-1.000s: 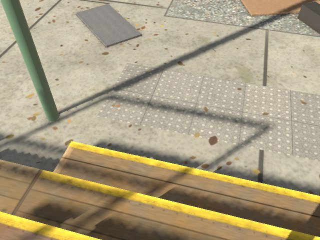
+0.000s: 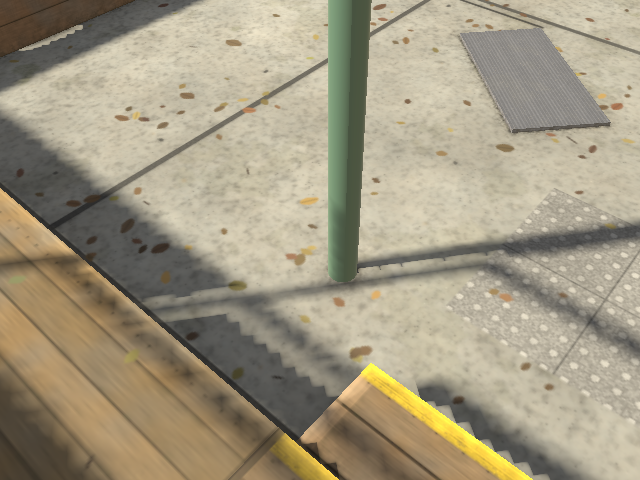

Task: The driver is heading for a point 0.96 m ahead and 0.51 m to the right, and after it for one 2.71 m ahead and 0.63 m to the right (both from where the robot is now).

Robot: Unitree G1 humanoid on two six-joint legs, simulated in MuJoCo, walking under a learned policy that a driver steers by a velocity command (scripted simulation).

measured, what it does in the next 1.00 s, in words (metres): walks ahead, turning right: left foot 0.15 m higher, then right foot 0.15 m lower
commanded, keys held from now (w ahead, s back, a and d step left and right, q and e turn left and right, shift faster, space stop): e+shift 0.08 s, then w+e+shift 0.80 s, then w+q+shift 0.12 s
